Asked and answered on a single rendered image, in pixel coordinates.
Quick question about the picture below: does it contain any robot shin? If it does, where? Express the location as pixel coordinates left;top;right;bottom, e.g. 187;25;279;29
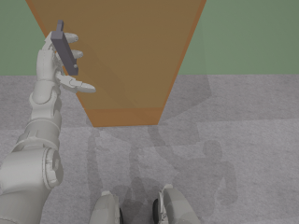
101;190;120;224
158;184;173;224

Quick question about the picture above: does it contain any handle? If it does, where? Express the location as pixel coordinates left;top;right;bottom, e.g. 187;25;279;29
50;20;78;76

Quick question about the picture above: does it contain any cupboard door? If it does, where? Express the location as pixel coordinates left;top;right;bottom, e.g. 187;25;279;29
31;0;201;110

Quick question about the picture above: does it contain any left robot upper arm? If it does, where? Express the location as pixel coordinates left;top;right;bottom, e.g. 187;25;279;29
0;147;64;224

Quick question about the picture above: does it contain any robot left shin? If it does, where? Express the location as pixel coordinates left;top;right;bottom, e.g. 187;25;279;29
101;190;120;224

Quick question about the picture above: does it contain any robot right shin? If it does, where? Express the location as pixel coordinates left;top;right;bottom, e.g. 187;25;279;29
158;184;173;224

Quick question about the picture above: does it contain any left robot forearm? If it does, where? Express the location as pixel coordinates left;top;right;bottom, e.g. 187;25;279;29
0;80;63;191

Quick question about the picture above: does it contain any robot left hand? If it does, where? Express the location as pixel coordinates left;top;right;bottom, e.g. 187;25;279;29
36;32;96;93

